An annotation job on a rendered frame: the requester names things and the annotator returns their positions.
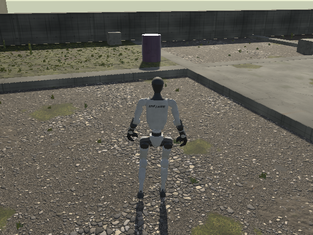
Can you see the robot left shin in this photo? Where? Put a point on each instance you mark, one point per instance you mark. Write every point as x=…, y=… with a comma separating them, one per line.
x=141, y=176

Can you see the robot right hand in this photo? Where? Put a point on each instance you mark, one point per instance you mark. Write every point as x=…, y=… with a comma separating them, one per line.
x=182, y=139

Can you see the robot shin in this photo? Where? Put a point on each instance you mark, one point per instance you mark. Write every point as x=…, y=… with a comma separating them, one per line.
x=163, y=174
x=141, y=176

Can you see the right robot forearm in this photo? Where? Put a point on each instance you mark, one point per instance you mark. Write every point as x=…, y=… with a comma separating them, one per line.
x=181, y=130

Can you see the robot left upper arm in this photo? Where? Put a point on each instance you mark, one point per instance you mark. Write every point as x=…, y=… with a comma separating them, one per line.
x=138, y=111

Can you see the robot right shin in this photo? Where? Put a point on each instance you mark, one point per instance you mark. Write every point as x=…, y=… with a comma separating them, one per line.
x=163, y=174

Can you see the left robot forearm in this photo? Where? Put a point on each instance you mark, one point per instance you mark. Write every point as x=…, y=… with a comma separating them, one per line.
x=132, y=127

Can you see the robot right upper arm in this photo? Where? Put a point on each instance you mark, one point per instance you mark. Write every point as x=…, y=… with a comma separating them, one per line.
x=175, y=112

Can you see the robot left hand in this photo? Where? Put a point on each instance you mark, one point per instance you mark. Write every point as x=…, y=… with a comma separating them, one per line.
x=129, y=136

